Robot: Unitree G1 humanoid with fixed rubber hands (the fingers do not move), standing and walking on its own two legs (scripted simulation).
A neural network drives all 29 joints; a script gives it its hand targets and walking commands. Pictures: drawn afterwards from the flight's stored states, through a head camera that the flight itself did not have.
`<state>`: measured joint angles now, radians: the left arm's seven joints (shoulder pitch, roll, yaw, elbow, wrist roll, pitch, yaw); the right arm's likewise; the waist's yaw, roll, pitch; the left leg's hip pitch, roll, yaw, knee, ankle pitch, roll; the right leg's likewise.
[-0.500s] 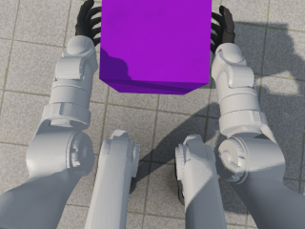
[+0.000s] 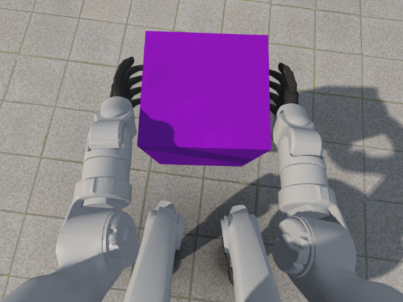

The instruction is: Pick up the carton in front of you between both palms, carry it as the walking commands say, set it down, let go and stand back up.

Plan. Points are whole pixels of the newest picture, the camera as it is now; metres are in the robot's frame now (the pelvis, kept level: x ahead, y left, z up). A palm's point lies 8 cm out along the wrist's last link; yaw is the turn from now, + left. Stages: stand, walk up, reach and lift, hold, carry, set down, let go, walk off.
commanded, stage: reach and lift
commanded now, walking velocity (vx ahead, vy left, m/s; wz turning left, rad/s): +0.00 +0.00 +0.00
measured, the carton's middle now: (203, 112) +0.49 +0.02 -0.12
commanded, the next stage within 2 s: none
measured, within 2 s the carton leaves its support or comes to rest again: neither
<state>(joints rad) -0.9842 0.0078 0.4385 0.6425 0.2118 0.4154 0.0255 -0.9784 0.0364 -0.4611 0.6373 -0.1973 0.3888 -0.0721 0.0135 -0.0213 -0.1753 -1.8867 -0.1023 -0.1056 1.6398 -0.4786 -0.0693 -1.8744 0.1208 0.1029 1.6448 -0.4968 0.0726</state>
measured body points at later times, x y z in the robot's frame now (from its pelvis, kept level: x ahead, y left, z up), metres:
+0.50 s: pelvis +0.05 +0.00 +0.14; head +0.18 +0.01 +0.58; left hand +0.44 +0.16 +0.10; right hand +0.45 -0.14 +0.10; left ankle +0.10 +0.13 -0.49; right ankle +0.10 -0.13 -0.49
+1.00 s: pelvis +0.09 +0.00 +0.24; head +0.08 +0.00 +0.69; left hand +0.40 +0.16 +0.25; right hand +0.40 -0.15 +0.25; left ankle +0.10 +0.13 -0.49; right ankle +0.10 -0.13 -0.49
